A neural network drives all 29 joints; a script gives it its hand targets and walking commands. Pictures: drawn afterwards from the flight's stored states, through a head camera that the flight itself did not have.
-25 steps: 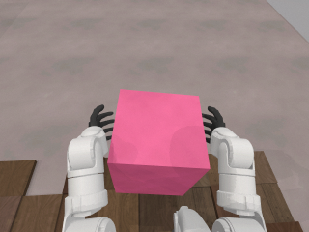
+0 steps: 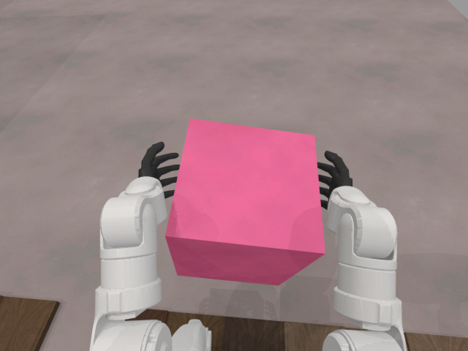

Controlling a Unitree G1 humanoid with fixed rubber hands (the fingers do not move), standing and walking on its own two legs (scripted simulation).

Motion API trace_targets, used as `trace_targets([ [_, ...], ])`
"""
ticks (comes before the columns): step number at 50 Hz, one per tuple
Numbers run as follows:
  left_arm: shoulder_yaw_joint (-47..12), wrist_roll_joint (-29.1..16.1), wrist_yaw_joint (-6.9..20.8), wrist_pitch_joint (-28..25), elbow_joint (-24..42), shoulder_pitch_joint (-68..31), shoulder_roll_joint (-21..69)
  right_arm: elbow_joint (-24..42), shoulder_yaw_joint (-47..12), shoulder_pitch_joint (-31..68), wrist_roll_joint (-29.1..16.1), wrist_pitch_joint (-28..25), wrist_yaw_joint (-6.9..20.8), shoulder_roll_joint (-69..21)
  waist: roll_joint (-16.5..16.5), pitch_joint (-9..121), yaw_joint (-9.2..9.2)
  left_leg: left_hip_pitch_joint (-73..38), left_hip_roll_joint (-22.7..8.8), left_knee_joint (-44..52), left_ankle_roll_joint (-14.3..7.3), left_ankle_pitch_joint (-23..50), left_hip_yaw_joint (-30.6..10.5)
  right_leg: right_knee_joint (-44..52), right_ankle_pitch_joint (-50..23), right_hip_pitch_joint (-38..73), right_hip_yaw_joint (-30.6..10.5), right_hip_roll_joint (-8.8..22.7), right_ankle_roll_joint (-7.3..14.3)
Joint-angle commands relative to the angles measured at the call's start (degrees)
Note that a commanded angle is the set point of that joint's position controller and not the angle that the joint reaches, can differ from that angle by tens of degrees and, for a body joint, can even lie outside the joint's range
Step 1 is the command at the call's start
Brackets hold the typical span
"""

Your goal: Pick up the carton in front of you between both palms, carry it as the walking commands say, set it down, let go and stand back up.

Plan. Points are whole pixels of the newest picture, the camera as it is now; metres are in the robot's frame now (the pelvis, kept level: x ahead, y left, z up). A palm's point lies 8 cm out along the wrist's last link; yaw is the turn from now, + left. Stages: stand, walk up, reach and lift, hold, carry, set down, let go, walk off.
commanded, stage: carry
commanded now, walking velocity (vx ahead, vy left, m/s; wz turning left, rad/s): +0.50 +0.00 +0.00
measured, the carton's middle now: (239, 212) +0.35 +0.02 +0.03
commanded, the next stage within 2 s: none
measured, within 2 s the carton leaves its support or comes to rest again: neither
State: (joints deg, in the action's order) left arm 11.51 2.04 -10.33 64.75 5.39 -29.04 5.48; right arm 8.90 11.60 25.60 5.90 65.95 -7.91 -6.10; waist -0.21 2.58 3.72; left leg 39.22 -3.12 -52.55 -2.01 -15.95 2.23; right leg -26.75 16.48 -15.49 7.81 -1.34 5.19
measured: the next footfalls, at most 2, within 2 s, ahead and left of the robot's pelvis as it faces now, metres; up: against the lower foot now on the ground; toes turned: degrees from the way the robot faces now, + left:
left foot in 0.20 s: +0.30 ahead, +0.11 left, -0.01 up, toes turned +5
right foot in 0.70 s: +0.64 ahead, -0.04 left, -0.04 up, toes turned -4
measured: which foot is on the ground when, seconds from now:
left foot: up 0.00-0.18, down 0.20-0.72, up 0.74-1.00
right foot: down 0.00-0.20, up 0.22-0.68, down 0.70-1.00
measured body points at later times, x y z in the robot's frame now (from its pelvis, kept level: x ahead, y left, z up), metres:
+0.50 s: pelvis +0.30 +0.06 -0.01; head +0.36 +0.07 +0.43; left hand +0.67 +0.19 +0.08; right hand +0.65 -0.11 +0.08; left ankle +0.26 +0.11 -0.75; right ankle +0.39 -0.09 -0.69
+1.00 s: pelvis +0.64 +0.01 -0.04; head +0.68 +0.00 +0.41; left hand +0.98 +0.17 +0.06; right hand +0.99 -0.13 +0.04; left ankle +0.72 +0.16 -0.70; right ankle +0.60 -0.04 -0.77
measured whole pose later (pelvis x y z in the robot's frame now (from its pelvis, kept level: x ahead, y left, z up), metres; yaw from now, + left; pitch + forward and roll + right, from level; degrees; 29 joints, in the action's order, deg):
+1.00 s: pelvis +0.64 +0.01 -0.04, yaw +0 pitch +5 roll +1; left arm 13.8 4.0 -10.6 60.8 4.4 -28.5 7.2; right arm 4.9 11.9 28.6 5.8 64.9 -11.7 -7.5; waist 0.2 -0.5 2.6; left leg 42.5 -3.6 -58.0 -0.2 -15.1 1.7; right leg -25.2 16.3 -14.4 5.9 -3.3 6.7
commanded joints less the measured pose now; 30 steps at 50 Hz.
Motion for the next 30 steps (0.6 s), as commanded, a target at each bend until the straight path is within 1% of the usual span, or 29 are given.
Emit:
trace_targets([
  [1, -37.6, -18.0, 9.8, 0.8, 0.1, -30.1, 48.9, 2.0, -37.0, 36.1, -16.9, -1.4, 4.5, -46.1, -6.9, 18.5, 0.11, 0.7, 0.6, 7.6, 0.2, 10.4, 2.5, 5.1, -28.4, 17.7, -10.7, 12.9, 6.2],
  [2, -36.7, -17.0, 9.6, 0.9, -1.1, -29.3, 48.4, 1.3, -36.8, 36.0, -17.0, -1.1, 4.6, -45.9, -6.6, 17.9, 0.47, 0.4, 1.1, 10.0, 0.4, 11.3, 3.3, 4.2, -30.5, 18.9, -9.9, 12.5, 5.9],
  [3, -35.9, -16.1, 9.4, 1.0, -2.2, -28.5, 48.1, 0.7, -36.5, 36.2, -17.1, -0.9, 4.8, -45.9, -5.9, 16.7, 0.84, -0.2, 1.2, 14.1, 0.5, 13.3, 3.5, 4.4, -29.4, 19.3, -9.2, 11.9, 5.3],
  [4, -35.2, -15.3, 9.3, 1.0, -2.9, -28.4, 47.8, 0.2, -36.2, 36.5, -17.2, -0.8, 4.9, -45.9, -5.9, 15.5, 1.06, -2.3, 1.7, 17.9, 0.4, 14.1, 4.5, 4.6, -29.2, 18.8, -8.5, 11.4, 4.5],
  [5, -34.6, -14.8, 9.1, 1.0, -3.5, -28.7, 47.8, -0.2, -35.8, 37.0, -17.3, -0.6, 5.1, -46.0, -6.5, 14.3, 0.80, -5.1, 2.0, 22.1, 0.1, 15.8, 5.0, 5.1, -29.2, 18.0, -7.9, 11.1, 3.5],
  [6, -34.2, -14.3, 9.0, 0.9, -4.1, -28.9, 47.9, -0.6, -35.5, 37.6, -17.5, -0.6, 5.3, -46.1, -7.7, 13.9, 0.27, -8.1, 2.2, 24.6, -0.4, 16.3, 5.7, 4.7, -30.9, 17.8, -7.7, 11.7, 2.6],
  [7, -33.9, -14.0, 8.8, 0.9, -4.5, -29.2, 48.2, -1.0, -35.1, 38.1, -17.6, -0.6, 5.4, -46.2, -8.1, 14.9, -0.86, -13.1, 2.7, 25.2, -1.1, 17.2, 6.4, 1.3, -36.5, 17.1, -6.3, 12.0, 1.6],
  [8, -33.9, -13.7, 8.7, 0.9, -5.0, -29.3, 48.5, -2.0, -34.7, 37.6, -17.6, -0.6, 5.5, -46.1, -6.7, 17.2, -3.26, -20.7, 4.6, 28.3, -1.1, 16.9, 8.5, -5.4, -40.5, 15.9, -3.4, 10.6, 0.0],
  [9, -33.9, -13.3, 8.6, 1.0, -5.4, -29.3, 48.9, -3.3, -34.0, 36.4, -17.5, -0.7, 5.5, -45.8, -3.2, 21.4, -5.30, -31.7, 4.5, 27.7, -1.1, 15.4, 8.6, -15.1, -35.6, 11.9, -0.5, 8.1, -1.7],
  [10, -34.0, -13.0, 8.4, 0.9, -5.2, -30.4, 48.7, -4.0, -32.8, 35.2, -17.1, -0.9, 5.7, -45.1, 3.3, 25.6, -7.03, -43.1, -5.6, 24.3, -2.3, 17.1, -5.0, -28.0, -17.7, 1.4, -0.4, 6.4, -3.4],
  [11, -33.8, -13.3, 8.3, 1.1, -6.6, -29.5, 50.8, -5.2, -32.1, 36.9, -17.0, -1.0, 5.5, -44.2, 16.2, 30.0, -6.37, -57.2, -18.6, 25.0, -11.3, 20.8, -29.3, -42.0, 7.8, -17.3, -3.1, -1.0, -4.9],
  [12, -33.8, -13.8, 8.4, 0.7, -5.6, -31.4, 51.5, -5.2, -32.8, 37.3, -18.2, -1.4, 5.8, -46.5, 17.6, 28.8, -7.11, -58.4, -18.5, 29.2, -14.0, 14.3, -35.3, -49.4, 14.3, -27.5, -7.0, -2.0, -4.0],
  [13, -34.5, -14.5, 8.5, 0.4, -5.6, -33.4, 54.5, -3.0, -34.2, 41.2, -20.1, -2.0, 6.5, -49.4, 12.1, 26.6, -7.37, -54.8, -16.7, 29.1, -13.3, 15.5, -30.9, -50.3, 12.5, -29.5, -8.4, 0.4, -2.7],
  [14, -34.7, -14.7, 8.5, 0.0, -5.1, -33.4, 56.4, -1.4, -36.3, 43.4, -21.5, -2.5, 6.8, -52.2, 5.5, 25.5, -7.41, -51.2, -15.3, 29.2, -11.9, 17.0, -26.6, -48.0, 9.5, -28.7, -8.8, 2.2, -2.4],
  [15, -35.3, -14.9, 8.6, -0.8, -4.2, -34.9, 58.1, -0.5, -37.7, 46.1, -22.7, -3.1, 7.2, -54.4, 3.5, 24.1, -6.83, -46.8, -14.6, 29.9, -10.7, 19.3, -23.1, -44.5, 7.2, -27.0, -9.0, 3.6, -2.6],
  [16, -35.5, -14.9, 8.7, -1.4, -3.6, -35.7, 58.8, 0.0, -38.8, 47.8, -23.7, -3.7, 7.6, -56.1, 3.9, 24.4, -6.18, -43.8, -13.7, 31.0, -9.8, 18.1, -20.2, -41.1, 5.7, -24.8, -9.1, 4.6, -3.0],
  [17, -36.3, -14.9, 8.6, -2.1, -2.6, -36.2, 59.1, 0.4, -39.6, 48.6, -24.5, -4.1, 7.9, -57.1, 4.8, 24.6, -5.86, -42.6, -13.1, 31.8, -9.5, 18.0, -18.4, -39.4, 4.5, -23.5, -8.5, 4.7, -3.4],
  [19, -37.5, -14.6, 8.4, -2.7, -1.4, -35.2, 59.0, 1.1, -40.2, 47.9, -25.4, -4.7, 8.3, -57.7, 6.1, 24.8, -6.15, -43.2, -12.3, 32.2, -10.1, 20.8, -14.9, -34.5, 3.3, -24.2, -7.2, 4.5, -4.2],
  [22, -38.7, -14.3, 8.1, -2.9, 0.4, -32.8, 57.2, 2.2, -40.3, 44.5, -25.0, -4.9, 8.0, -55.2, 7.1, 24.7, -7.01, -47.6, -10.8, 30.8, -10.2, 29.8, -10.8, -27.3, -0.9, -27.6, -5.3, 4.1, -4.8],
  [24, -39.3, -14.6, 7.9, -2.5, 1.9, -32.3, 55.3, 3.4, -40.3, 43.0, -24.6, -4.5, 7.6, -52.9, 7.2, 24.1, -7.71, -51.3, -9.7, 29.1, -9.7, 34.7, -9.2, -24.4, -6.1, -31.0, -5.0, 4.1, -4.7],
  [25, -39.3, -14.7, 7.9, -2.2, 2.4, -31.9, 54.3, 3.6, -40.2, 42.1, -24.3, -4.2, 7.4, -51.6, 6.9, 23.3, -7.96, -52.0, -9.1, 28.7, -9.3, 35.6, -8.2, -21.9, -8.5, -31.6, -4.9, 4.1, -4.5],
  [28, -38.5, -14.5, 7.9, -0.7, 2.1, -30.3, 51.2, 2.5, -39.5, 39.1, -22.9, -2.9, 6.9, -48.7, 5.8, 19.8, -9.17, -51.1, -6.3, 27.8, -8.5, 37.9, -5.5, -11.7, -15.3, -28.9, -2.0, 2.0, -3.8],
  [30, -37.6, -14.1, 8.1, 0.2, 1.3, -29.9, 49.6, 1.0, -38.9, 38.0, -22.1, -2.1, 6.8, -47.3, 6.6, 17.8, -9.57, -50.9, -5.6, 27.5, -7.6, 38.6, -4.2, -5.0, -19.0, -25.6, -0.5, 1.0, -2.8],
])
